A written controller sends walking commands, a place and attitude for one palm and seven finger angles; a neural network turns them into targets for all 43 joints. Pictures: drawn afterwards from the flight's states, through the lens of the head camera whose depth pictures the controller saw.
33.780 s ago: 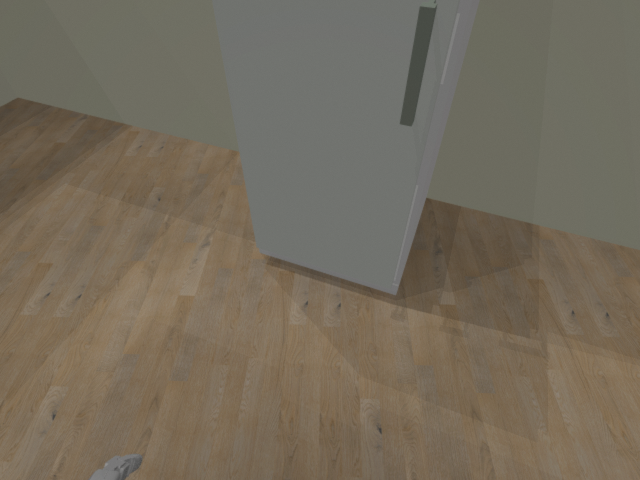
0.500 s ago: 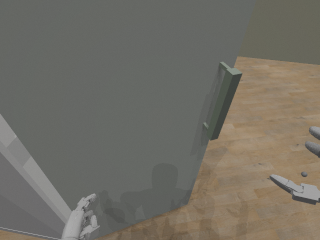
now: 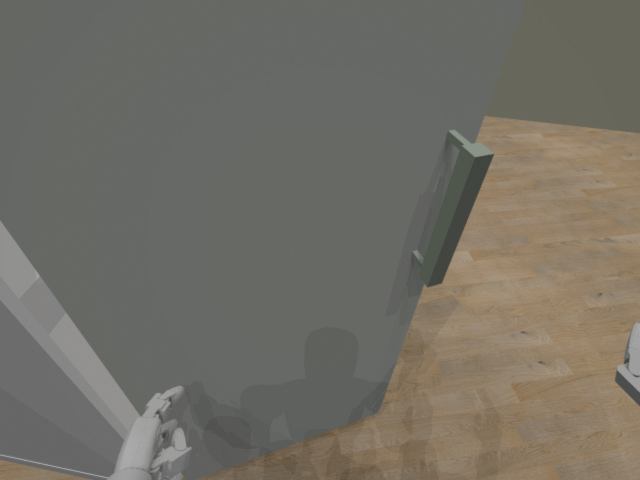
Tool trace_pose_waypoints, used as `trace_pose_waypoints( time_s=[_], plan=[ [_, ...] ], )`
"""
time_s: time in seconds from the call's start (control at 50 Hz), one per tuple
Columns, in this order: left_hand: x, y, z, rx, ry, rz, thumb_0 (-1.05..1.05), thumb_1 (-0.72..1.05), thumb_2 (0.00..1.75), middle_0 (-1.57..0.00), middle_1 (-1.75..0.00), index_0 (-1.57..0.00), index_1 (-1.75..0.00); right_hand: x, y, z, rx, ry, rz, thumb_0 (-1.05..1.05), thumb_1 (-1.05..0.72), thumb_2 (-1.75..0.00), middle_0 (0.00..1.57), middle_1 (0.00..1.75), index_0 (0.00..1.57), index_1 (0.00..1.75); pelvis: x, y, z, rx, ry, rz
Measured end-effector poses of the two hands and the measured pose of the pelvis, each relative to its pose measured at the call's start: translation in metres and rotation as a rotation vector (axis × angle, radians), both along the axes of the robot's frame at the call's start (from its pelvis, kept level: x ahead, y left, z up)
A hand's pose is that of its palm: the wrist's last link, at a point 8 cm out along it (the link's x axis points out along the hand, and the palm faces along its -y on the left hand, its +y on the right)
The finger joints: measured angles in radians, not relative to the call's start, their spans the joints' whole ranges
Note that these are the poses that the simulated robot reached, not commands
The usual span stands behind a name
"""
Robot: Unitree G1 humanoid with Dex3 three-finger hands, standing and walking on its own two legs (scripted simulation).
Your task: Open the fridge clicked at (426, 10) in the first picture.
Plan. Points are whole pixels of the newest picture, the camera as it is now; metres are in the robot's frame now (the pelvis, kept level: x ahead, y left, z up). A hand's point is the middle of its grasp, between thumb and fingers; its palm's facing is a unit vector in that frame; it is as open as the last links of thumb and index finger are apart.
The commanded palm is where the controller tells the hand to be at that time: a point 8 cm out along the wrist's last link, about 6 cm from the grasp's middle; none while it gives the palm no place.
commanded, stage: draw the hand back to the body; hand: right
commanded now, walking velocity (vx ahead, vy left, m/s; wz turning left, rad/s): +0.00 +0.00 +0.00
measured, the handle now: (441, 214) +0.43 -0.18 +0.13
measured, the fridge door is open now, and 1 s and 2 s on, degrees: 61 61 61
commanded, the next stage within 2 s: step back with the hand held close in 0.22 s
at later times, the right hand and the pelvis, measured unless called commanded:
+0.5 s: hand (587, 348) +0.20 -0.25 +0.16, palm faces +0.43 +0.81 -0.40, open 7.4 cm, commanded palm +0.14 -0.29 +0.18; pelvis -0.01 +0.01 +0.00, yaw +1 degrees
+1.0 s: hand out of the picture +0.14 -0.29 +0.16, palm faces +0.43 +0.77 -0.47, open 7.4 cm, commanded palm +0.08 -0.32 +0.18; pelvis -0.06 -0.02 -0.01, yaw +0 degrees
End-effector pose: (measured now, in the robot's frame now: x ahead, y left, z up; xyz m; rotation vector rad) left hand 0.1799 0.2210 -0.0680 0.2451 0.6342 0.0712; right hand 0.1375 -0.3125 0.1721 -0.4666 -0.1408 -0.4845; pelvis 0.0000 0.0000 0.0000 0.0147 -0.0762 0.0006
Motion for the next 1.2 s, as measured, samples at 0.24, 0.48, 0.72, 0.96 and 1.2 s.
trace_pose_waypoints(
  time_s=[0.24, 0.48, 0.72, 0.96, 1.2],
  plan=[
    [0.000, 0.005, 0.001, -0.019, -0.021, -0.002, 0.01, 0.91, 0.89, -0.20, -0.30, -0.20, -0.30, 0.002, 0.019, 0.004, 0.000, -0.015, 0.032, 0.01, -0.88, -0.90, 0.21, 0.30, 0.21, 0.31, 0.000, 0.012, 0.001, -0.004, -0.011, 0.000],
    [-0.005, 0.018, -0.006, 0.013, 0.051, 0.031, 0.01, 0.91, 0.89, -0.20, -0.30, -0.20, -0.30, 0.019, 0.025, 0.004, -0.025, -0.045, 0.067, 0.01, -0.89, -0.90, 0.21, 0.30, 0.21, 0.30, -0.004, 0.014, -0.001, 0.021, 0.029, 0.008],
    [-0.039, 0.007, -0.002, 0.037, 0.092, 0.128, 0.01, 0.91, 0.89, -0.20, -0.30, -0.20, -0.30, 0.016, 0.013, 0.003, -0.123, 0.015, 0.213, 0.01, -0.89, -0.90, 0.21, 0.30, 0.21, 0.30, -0.022, -0.011, -0.007, 0.015, 0.075, 0.028],
    [-0.070, -0.023, -0.015, -0.007, 0.077, 0.062, 0.01, 0.91, 0.89, -0.20, -0.30, -0.20, -0.30, -0.036, -0.012, 0.006, -0.132, -0.035, 0.093, 0.01, -0.89, -0.90, 0.21, 0.30, 0.21, 0.30, -0.055, -0.021, -0.012, 0.032, 0.061, 0.004],
    [-0.103, -0.017, -0.003, 0.108, 0.100, 0.087, 0.01, 0.91, 0.89, -0.20, -0.30, -0.20, -0.30, -0.048, -0.018, -0.006, -0.047, -0.185, 0.153, 0.01, -0.89, -0.90, 0.21, 0.30, 0.21, 0.30, -0.077, -0.033, -0.018, 0.021, 0.066, -0.018]
  ],
)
